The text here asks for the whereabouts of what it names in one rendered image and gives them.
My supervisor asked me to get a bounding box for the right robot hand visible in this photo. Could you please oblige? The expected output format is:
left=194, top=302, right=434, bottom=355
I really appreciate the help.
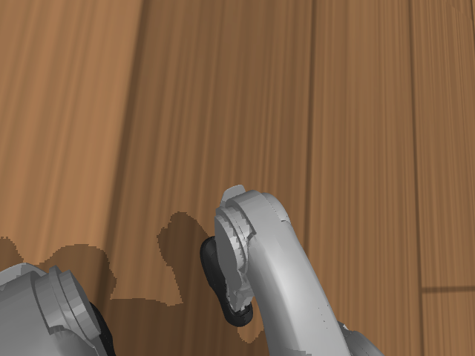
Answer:
left=338, top=321, right=384, bottom=356

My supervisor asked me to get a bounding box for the right robot foot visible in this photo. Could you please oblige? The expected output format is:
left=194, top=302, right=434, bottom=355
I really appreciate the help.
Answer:
left=200, top=236, right=253, bottom=327

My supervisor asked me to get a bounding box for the left robot foot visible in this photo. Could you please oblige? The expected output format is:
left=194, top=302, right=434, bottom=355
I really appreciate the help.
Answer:
left=90, top=302, right=116, bottom=356

